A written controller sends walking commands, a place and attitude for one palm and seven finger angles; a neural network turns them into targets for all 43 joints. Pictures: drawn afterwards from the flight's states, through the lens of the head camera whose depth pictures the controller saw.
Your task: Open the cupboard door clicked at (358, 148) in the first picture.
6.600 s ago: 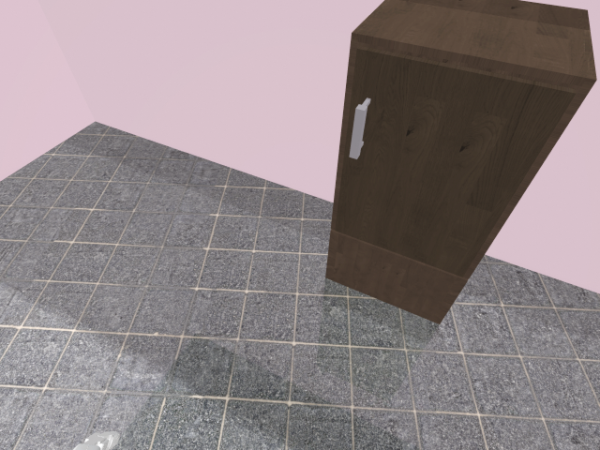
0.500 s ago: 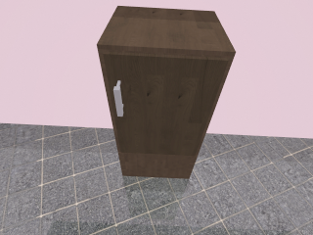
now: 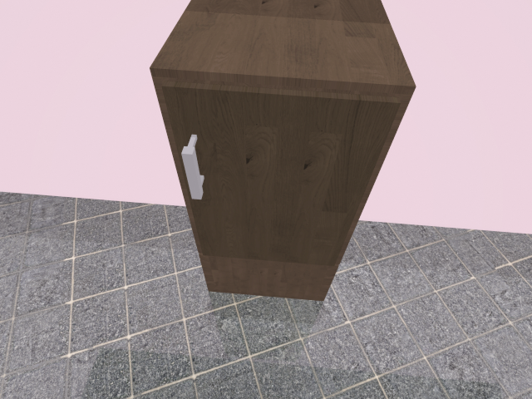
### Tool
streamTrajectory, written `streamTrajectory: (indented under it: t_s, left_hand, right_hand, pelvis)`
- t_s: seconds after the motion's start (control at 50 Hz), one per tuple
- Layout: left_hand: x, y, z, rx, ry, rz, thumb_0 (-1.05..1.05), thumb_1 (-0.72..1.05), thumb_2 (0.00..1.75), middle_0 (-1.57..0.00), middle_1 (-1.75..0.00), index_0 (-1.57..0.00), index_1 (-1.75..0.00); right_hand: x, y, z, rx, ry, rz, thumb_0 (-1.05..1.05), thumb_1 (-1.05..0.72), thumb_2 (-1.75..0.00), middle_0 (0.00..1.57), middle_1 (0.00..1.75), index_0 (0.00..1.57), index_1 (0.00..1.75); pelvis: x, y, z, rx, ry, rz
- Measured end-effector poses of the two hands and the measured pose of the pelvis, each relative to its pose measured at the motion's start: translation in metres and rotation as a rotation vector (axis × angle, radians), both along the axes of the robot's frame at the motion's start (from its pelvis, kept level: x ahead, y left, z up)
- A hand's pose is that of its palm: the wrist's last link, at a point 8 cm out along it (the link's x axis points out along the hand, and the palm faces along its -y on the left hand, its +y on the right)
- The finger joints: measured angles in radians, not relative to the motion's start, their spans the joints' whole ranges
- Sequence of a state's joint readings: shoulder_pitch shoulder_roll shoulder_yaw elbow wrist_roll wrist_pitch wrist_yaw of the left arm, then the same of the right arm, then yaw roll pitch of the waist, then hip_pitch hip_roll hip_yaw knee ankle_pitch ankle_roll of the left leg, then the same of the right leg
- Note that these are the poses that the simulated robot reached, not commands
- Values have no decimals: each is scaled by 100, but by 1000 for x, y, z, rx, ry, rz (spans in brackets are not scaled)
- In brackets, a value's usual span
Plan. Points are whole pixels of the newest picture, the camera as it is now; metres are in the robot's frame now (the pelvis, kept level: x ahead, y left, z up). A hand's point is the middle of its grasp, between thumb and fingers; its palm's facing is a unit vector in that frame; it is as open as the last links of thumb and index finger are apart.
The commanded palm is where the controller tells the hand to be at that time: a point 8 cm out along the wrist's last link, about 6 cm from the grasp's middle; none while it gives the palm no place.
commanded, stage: come to a stop and stand still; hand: left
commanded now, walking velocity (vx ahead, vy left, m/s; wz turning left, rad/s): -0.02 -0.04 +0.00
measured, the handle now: (195, 167) +0.54 +0.19 -0.01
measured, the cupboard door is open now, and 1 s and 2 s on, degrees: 0 0 0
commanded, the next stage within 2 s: look again from close up in 0.58 s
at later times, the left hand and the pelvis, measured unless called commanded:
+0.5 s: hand out of the picture +0.01 +0.21 -0.16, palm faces +0.05 -0.97 -0.23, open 7.4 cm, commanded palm none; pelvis -0.02 +0.02 +0.00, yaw +1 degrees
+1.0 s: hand out of the picture -0.02 +0.17 -0.17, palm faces +0.05 -0.99 -0.16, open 7.4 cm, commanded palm none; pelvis -0.01 +0.01 +0.01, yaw +1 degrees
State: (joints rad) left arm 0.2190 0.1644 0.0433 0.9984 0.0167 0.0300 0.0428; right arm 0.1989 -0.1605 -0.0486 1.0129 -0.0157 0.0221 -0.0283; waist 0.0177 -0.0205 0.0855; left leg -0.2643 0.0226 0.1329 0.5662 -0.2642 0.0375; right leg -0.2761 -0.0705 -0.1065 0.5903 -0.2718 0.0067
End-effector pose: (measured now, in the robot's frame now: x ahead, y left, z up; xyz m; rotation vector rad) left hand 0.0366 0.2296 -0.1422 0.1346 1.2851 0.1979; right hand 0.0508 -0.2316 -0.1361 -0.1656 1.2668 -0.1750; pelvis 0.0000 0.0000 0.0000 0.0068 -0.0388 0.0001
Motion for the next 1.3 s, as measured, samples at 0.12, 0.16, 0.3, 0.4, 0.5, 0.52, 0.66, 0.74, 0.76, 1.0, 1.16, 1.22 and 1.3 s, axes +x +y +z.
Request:
streamTrajectory:
  t_s: [0.12, 0.16, 0.3, 0.4, 0.5, 0.52, 0.66, 0.74, 0.76, 1.0, 1.16, 1.22, 1.3]
  left_hand:
    - [-12, 2, 5, 13, 6, -17, 1, 92, 90, -20, -30, -20, -30]
    - [-17, 3, 5, 10, 17, -20, 1, 91, 90, -20, -30, -20, -30]
    - [-25, 12, 2, 11, 0, -34, 1, 91, 90, -20, -30, -20, -30]
    - [-25, 21, 6, 14, -39, -33, 1, 91, 90, -20, -30, -20, -30]
    - [-36, 24, 10, 20, -32, -27, 1, 91, 90, -20, -30, -20, -30]
    - [-39, 23, 10, 21, -26, -25, 1, 91, 90, -20, -30, -20, -30]
    - [-61, 16, 8, 4, 37, -16, 1, 91, 90, -20, -30, -20, -29]
    - [-66, 8, 6, -14, 59, -13, 1, 91, 90, -20, -30, -20, -29]
    - [-67, 6, 5, -19, 62, -12, 1, 91, 90, -20, -30, -20, -29]
    - [-62, -11, 1, -58, 72, -12, 1, 91, 90, -20, -30, -20, -30]
    - [-60, -12, 2, -55, 77, -8, 1, 91, 90, -20, -30, -20, -29]
    - [-60, -12, 3, -54, 82, -7, 1, 91, 90, -20, -30, -20, -29]
    - [-39, 0, 19, -10, -31, 69, 3, 94, 90, -20, -30, -21, -30]
  right_hand:
    - [24, 0, 3, 14, -73, 22, 0, -92, -90, 20, 30, 20, 30]
    - [25, 3, 4, 19, -86, 20, 0, -92, -90, 20, 30, 20, 30]
    - [4, 14, 6, 20, -108, 24, 0, -91, -90, 20, 30, 20, 30]
    - [-15, 17, 4, 15, -76, 35, 0, -92, -90, 20, 30, 20, 30]
    - [-30, 18, 2, 23, -37, 41, 0, -92, -90, 20, 30, 20, 30]
    - [-33, 18, 2, 25, -30, 41, 0, -92, -90, 20, 30, 20, 30]
    - [-48, 19, 1, 34, 10, 29, 1, -91, -90, 20, 30, 20, 30]
    - [-56, 20, 1, 39, 35, 21, 1, -91, -90, 20, 30, 20, 30]
    - [-58, 21, 1, 40, 42, 20, 1, -91, -90, 20, 30, 20, 30]
    - [-66, 24, 3, 46, 88, 3, 1, -91, -90, 20, 30, 20, 30]
    - [-64, 24, 3, 48, 97, -2, 1, -92, -90, 20, 30, 20, 30]
    - [-63, 23, 3, 48, 101, -3, 1, -92, -90, 20, 30, 20, 30]
    - [-52, 17, 6, 19, 14, 4, 2, -93, -90, 20, 30, 20, 30]
  pelvis:
    - [-7, 0, 1, -7, 6, -4]
    - [-8, 1, 1, -8, 10, -1]
    - [-11, 12, -1, -10, -11, 8]
    - [-16, 17, 0, -13, -13, 14]
    - [-20, 18, 2, -12, -1, 24]
    - [-21, 18, 2, -12, 1, 24]
    - [-21, 15, 4, -10, 12, 21]
    - [-20, 13, 5, -10, 14, 21]
    - [-20, 13, 5, -10, 15, 21]
    - [-14, 9, 8, -10, 12, 20]
    - [-11, 7, 10, -10, 11, 18]
    - [-10, 7, 10, -9, 12, 17]
    - [-10, 6, 7, -11, 1, 18]
